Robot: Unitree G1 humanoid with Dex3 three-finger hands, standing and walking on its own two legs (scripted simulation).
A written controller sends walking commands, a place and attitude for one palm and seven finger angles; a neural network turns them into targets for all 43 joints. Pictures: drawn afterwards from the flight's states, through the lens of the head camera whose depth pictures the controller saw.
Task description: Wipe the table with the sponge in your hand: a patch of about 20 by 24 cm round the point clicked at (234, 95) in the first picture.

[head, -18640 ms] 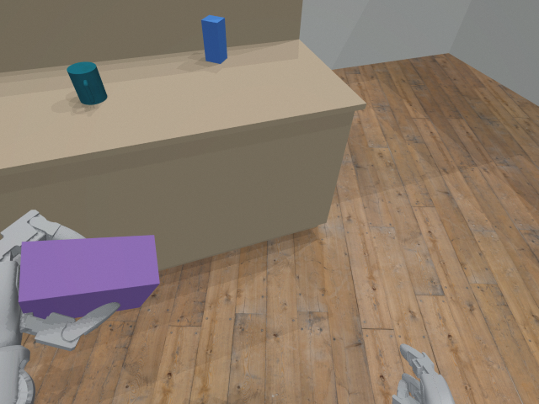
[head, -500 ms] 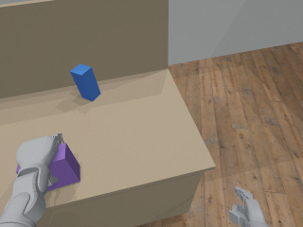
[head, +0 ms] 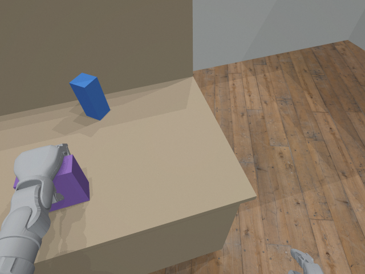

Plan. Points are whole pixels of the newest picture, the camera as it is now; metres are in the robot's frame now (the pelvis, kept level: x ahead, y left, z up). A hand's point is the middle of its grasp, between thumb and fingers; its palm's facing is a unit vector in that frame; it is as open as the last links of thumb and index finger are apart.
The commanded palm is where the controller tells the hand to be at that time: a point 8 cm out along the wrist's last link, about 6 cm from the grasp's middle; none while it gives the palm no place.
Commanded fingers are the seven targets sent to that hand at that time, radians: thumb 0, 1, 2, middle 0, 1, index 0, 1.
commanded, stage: wipe forward along the first lane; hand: left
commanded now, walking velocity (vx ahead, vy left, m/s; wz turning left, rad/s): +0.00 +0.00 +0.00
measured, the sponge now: (59, 189) +0.28 +0.35 -0.01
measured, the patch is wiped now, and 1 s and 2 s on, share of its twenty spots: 0.15 0.35 0.45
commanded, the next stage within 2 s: slide across to the middle lane in 0.86 s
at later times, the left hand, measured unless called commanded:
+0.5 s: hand (52, 163) +0.33 +0.36 +0.03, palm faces -0.12 -0.01 -0.99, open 9.8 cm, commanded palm +0.32 +0.35 +0.07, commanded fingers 0.00 0.10 1.30 -1.20 -1.60 -1.20 -1.60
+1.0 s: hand (55, 141) +0.39 +0.38 +0.04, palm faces -0.18 +0.02 -0.98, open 9.8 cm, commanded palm +0.38 +0.36 +0.08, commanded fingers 0.00 0.10 1.30 -1.20 -1.60 -1.20 -1.60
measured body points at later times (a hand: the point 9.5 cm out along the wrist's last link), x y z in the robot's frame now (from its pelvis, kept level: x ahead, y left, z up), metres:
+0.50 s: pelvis -0.02 +0.01 -0.01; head +0.03 +0.00 +0.44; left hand +0.33 +0.36 +0.09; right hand +0.12 -0.26 -0.13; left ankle +0.01 +0.11 -0.74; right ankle -0.01 -0.12 -0.74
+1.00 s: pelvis -0.01 +0.01 -0.01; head +0.07 +0.01 +0.43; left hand +0.40 +0.38 +0.09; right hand +0.04 -0.28 -0.14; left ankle +0.01 +0.11 -0.74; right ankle -0.01 -0.12 -0.74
